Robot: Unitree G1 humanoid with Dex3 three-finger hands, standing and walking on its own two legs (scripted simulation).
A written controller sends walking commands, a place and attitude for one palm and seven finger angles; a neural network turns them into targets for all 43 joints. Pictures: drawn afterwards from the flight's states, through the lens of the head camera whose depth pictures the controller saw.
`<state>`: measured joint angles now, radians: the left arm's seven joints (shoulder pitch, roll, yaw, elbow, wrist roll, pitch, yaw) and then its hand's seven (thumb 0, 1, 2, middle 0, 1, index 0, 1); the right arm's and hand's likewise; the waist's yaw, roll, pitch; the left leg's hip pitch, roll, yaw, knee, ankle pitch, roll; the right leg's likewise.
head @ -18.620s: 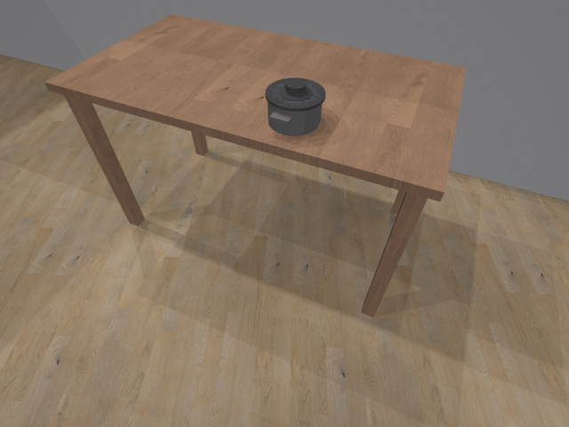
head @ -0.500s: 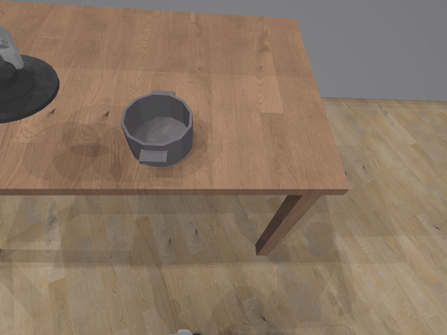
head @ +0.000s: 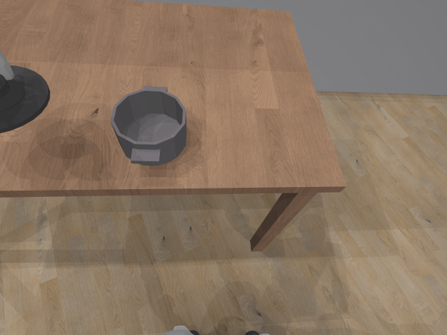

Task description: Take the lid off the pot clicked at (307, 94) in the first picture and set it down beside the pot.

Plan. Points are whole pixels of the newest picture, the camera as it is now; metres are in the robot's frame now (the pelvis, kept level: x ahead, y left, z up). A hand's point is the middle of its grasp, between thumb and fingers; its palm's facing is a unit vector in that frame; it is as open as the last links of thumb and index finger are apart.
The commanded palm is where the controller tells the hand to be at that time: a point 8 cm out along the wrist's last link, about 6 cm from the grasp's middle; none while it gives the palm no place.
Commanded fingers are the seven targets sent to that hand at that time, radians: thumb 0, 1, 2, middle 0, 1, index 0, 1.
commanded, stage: lower the lid onto the table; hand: left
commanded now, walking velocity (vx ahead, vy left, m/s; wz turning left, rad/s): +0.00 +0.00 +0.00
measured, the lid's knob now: out of the picture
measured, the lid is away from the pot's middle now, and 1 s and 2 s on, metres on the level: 0.24 0.23 0.24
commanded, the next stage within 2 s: open the fingers wide in 1.86 s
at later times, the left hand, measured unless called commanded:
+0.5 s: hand out of the picture +0.43 +0.37 +0.11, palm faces -0.47 -0.11 -0.87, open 8.7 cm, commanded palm +0.51 +0.37 +0.17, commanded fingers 0.00 0.64 1.01 -0.88 -1.19 -0.64 -0.97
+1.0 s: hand out of the picture +0.45 +0.36 +0.08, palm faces -0.49 -0.10 -0.87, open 8.7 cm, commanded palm +0.52 +0.37 +0.14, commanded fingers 0.00 0.64 1.01 -0.88 -1.19 -0.64 -0.97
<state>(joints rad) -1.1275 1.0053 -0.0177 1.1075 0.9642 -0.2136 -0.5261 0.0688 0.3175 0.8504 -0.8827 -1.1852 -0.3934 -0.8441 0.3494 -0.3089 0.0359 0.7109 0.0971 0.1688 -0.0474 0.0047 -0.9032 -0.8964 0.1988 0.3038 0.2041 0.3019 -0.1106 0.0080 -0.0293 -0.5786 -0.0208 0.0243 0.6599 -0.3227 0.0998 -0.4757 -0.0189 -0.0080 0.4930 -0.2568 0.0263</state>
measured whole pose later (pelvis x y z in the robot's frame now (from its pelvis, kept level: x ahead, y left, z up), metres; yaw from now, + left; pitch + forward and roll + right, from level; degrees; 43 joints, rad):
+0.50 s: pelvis -0.01 +0.00 -0.01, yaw +0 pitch +14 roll -5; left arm -1.05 1.00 -0.01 1.11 0.97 -0.26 -0.50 0.07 0.32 0.85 -0.88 -1.19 -0.39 -0.84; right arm 0.35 -0.31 0.04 0.71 0.10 0.16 -0.07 0.00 -0.90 -0.90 0.20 0.30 0.20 0.30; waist -0.11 0.01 -0.04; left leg -0.63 -0.01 0.02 0.71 -0.34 0.10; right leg -0.53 -0.01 0.00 0.55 -0.27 0.03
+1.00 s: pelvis -0.01 +0.01 -0.01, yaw -1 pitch +16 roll -5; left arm -1.04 0.98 0.00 1.15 1.00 -0.27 -0.43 0.07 0.32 0.85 -0.88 -1.18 -0.39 -0.84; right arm 0.37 -0.31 0.05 0.71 0.09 0.14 -0.08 0.00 -0.90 -0.90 0.20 0.30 0.21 0.30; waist -0.14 0.01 -0.05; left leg -0.68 -0.01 0.04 0.75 -0.35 0.11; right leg -0.59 -0.01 0.01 0.59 -0.28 0.02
